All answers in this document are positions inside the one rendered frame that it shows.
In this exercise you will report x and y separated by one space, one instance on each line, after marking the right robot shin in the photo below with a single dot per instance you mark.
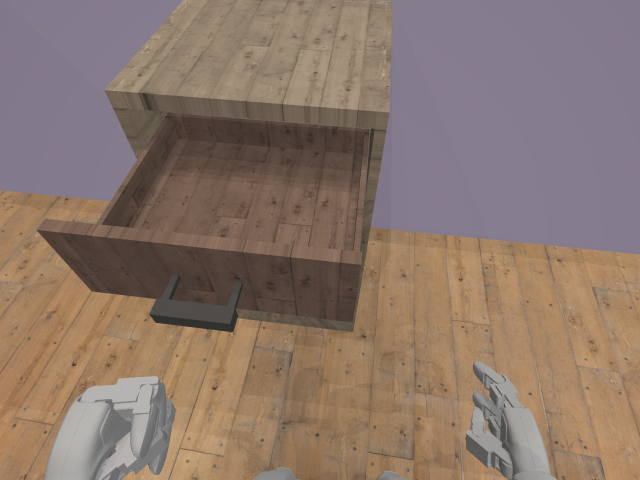
389 473

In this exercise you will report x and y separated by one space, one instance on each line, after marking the right robot hand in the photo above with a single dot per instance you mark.
513 428

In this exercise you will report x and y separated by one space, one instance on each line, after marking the cabinet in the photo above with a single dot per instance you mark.
319 62

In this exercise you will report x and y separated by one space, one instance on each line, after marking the drawer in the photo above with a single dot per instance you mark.
277 206

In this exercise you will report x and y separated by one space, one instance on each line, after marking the handle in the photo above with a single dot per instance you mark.
197 315

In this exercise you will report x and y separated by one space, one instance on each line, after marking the left robot hand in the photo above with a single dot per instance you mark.
128 416

